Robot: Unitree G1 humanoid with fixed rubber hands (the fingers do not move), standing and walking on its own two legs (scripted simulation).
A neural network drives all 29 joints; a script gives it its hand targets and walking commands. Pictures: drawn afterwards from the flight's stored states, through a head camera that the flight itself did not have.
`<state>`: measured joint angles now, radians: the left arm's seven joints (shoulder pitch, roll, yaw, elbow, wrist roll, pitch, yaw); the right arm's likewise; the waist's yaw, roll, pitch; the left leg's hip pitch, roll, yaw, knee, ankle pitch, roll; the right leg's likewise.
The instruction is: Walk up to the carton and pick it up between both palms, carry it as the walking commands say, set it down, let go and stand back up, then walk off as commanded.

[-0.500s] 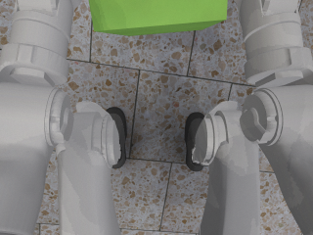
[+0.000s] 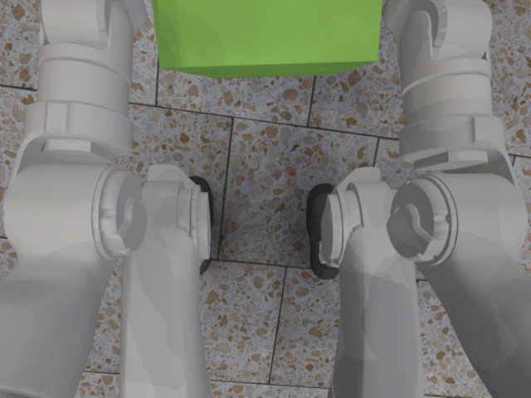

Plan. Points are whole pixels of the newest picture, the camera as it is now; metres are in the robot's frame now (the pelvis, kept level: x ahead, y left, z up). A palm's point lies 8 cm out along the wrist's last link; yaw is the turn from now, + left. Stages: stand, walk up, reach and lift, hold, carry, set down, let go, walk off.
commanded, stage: reach and lift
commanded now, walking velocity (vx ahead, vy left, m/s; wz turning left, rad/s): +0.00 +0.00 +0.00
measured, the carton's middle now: out of the picture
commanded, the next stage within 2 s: none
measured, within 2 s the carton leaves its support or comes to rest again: neither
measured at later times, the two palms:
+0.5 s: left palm out of the picture +0.55 +0.16 -0.04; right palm out of the picture +0.56 -0.12 -0.02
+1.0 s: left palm out of the picture +0.55 +0.15 +0.05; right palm out of the picture +0.56 -0.13 +0.07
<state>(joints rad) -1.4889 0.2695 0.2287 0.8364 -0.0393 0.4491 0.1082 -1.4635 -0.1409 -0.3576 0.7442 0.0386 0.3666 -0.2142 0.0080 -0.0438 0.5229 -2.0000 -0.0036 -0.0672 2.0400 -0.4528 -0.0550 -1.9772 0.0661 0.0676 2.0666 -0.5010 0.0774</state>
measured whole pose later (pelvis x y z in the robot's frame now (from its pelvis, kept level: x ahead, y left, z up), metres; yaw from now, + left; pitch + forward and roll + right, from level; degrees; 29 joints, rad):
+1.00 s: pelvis +0.00 +0.00 +0.10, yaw -1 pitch +18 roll +1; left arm -1.36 0.18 0.35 0.62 0.06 0.58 0.09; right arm -1.41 -0.09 -0.38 0.63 -0.06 0.49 -0.18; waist 0.02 -0.04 0.53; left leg -1.59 -0.02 -0.07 1.73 -0.45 -0.07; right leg -1.59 0.10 0.09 1.75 -0.46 0.06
